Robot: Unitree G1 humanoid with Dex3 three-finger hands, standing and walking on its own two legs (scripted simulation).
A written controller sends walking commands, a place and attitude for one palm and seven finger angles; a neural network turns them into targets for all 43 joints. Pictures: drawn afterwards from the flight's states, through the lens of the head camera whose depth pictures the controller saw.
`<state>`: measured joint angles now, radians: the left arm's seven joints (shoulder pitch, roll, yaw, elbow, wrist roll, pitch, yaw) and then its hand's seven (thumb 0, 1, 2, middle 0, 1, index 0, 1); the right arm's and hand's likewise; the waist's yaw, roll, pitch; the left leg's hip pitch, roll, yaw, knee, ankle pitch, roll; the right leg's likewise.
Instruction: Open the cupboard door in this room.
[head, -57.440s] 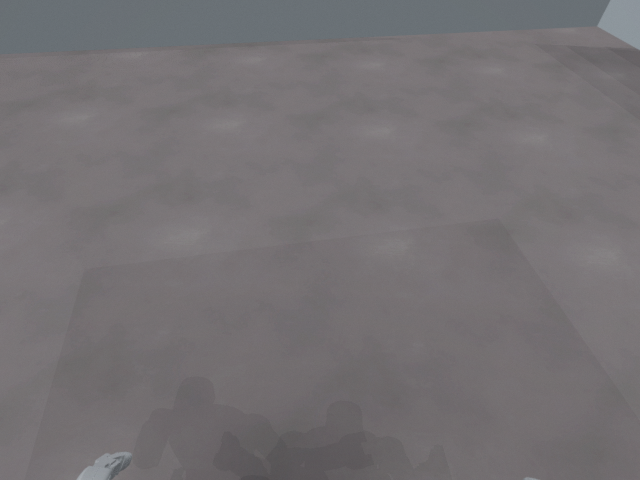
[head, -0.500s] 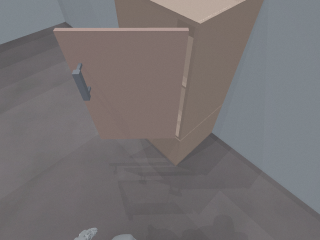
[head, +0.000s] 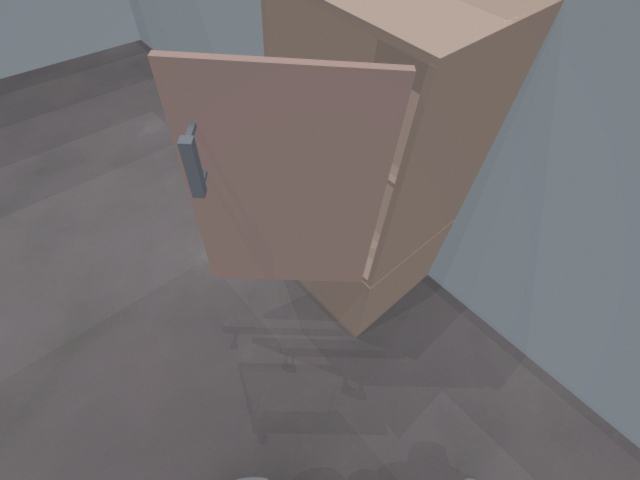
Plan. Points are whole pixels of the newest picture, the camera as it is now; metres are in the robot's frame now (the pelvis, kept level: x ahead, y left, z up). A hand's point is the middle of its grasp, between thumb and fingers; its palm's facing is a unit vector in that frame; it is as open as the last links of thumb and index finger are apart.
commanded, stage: come to a stop and stand still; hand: left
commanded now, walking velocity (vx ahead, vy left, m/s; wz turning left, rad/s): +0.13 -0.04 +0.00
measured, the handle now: (195, 160) +0.59 +0.27 +0.01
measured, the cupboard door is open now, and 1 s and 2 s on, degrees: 48 48 48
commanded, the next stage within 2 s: look again from close up in 0.80 s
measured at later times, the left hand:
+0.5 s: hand out of the picture +0.00 +0.13 -0.18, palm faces +0.05 -0.99 -0.14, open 7.4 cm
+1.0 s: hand out of the picture +0.00 +0.15 -0.18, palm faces +0.03 -0.98 -0.18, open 7.4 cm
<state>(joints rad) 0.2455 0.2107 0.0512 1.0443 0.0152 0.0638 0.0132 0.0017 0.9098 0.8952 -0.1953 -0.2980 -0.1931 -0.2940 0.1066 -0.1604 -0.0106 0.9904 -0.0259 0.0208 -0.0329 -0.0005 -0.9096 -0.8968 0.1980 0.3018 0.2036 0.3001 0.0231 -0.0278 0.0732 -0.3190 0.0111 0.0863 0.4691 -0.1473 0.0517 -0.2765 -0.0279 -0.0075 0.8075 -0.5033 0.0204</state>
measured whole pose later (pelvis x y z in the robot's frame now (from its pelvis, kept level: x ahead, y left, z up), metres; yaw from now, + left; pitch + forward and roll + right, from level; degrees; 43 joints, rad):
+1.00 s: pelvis +0.01 -0.01 +0.00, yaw +1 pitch -1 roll -1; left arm 0.31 0.13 -0.01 1.10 0.02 -0.02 0.05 0.00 0.91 0.89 -0.20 -0.30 -0.19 -0.29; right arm 0.23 -0.18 0.00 1.07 -0.01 -0.02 -0.02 0.00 -0.92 -0.90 0.20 0.30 0.20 0.30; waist -0.01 0.01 0.06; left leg -0.31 0.01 0.03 0.56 -0.24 0.02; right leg -0.07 -0.02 -0.04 0.45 -0.36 0.02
